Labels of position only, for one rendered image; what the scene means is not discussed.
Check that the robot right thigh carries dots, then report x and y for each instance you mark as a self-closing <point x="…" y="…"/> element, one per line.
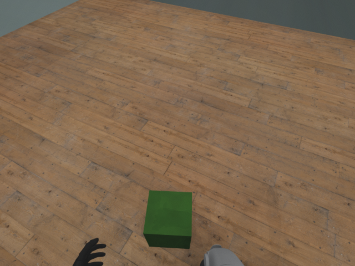
<point x="221" y="257"/>

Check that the robot left hand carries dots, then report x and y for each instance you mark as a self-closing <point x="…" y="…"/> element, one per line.
<point x="85" y="255"/>

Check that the carton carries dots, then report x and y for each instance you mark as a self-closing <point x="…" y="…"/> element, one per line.
<point x="168" y="220"/>

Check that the right robot shin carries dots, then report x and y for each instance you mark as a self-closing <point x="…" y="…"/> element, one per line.
<point x="216" y="246"/>

